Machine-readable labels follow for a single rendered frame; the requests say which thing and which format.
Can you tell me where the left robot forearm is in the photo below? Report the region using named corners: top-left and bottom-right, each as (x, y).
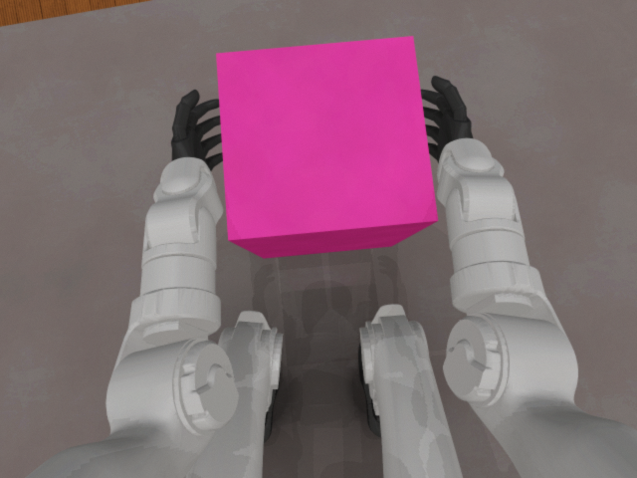
top-left (106, 157), bottom-right (223, 414)

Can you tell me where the right robot thigh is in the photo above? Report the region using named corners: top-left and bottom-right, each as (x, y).
top-left (359, 315), bottom-right (463, 478)

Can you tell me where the right robot upper arm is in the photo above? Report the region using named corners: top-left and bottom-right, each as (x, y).
top-left (443, 312), bottom-right (637, 478)

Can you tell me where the right robot hand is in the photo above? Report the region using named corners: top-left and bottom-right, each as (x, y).
top-left (421, 76), bottom-right (473, 163)

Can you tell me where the left robot hand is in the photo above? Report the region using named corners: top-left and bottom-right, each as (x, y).
top-left (171, 90), bottom-right (223, 171)

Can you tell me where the right robot forearm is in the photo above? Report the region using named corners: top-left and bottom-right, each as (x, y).
top-left (437, 138), bottom-right (578, 380)

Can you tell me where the left robot upper arm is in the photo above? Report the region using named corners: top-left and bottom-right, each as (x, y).
top-left (25, 338), bottom-right (239, 478)

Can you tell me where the robot left foot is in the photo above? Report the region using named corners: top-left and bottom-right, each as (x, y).
top-left (264, 370), bottom-right (281, 443)

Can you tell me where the carton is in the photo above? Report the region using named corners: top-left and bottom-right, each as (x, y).
top-left (216, 36), bottom-right (438, 259)

